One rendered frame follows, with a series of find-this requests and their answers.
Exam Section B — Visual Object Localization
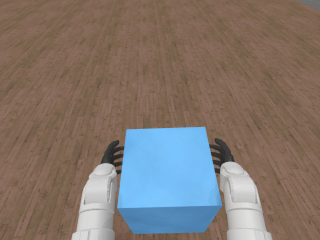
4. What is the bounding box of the robot right hand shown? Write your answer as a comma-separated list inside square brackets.
[209, 138, 235, 174]

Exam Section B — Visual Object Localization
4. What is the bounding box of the right robot forearm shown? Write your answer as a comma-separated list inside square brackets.
[220, 161, 273, 240]

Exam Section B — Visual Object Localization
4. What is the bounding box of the left robot forearm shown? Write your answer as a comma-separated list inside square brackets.
[71, 163, 118, 240]

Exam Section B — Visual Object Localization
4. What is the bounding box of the carton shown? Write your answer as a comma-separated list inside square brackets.
[117, 127, 222, 234]

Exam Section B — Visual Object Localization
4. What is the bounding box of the robot left hand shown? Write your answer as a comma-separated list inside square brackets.
[100, 140, 125, 175]

